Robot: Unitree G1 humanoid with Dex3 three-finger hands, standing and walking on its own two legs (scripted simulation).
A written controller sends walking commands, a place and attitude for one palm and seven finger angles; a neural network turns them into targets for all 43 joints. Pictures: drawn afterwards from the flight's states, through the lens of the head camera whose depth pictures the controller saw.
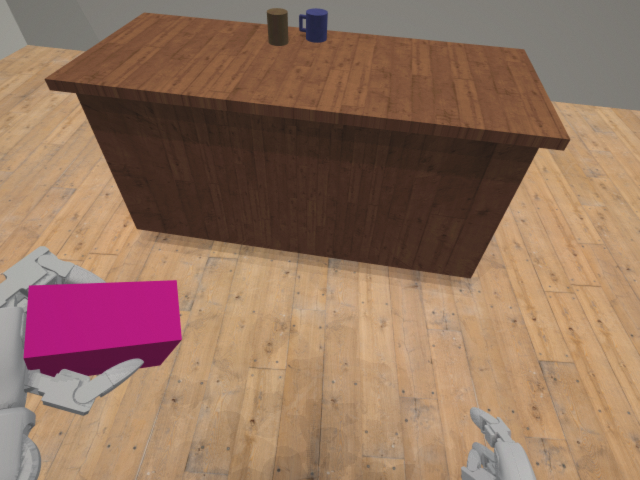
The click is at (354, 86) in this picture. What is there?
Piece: table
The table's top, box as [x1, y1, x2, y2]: [45, 13, 570, 150]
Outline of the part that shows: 45,78 49,88 52,90 563,150 570,139 524,50 515,48 327,30 327,39 325,41 314,43 307,41 305,39 305,32 299,31 298,27 288,26 288,43 283,46 274,46 268,43 267,24 142,13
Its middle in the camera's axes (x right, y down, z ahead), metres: -0.03 -0.55 +1.24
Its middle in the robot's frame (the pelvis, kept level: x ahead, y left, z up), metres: +1.29 +0.10 -0.05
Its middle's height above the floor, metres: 0.72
